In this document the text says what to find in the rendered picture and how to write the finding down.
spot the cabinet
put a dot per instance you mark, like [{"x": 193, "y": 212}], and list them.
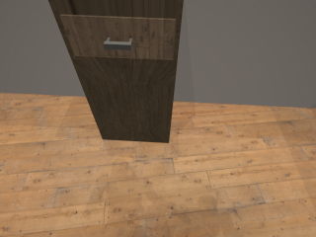
[{"x": 131, "y": 98}]

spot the handle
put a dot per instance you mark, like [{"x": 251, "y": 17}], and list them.
[{"x": 118, "y": 45}]

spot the drawer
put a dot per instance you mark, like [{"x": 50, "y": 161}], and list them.
[{"x": 151, "y": 37}]

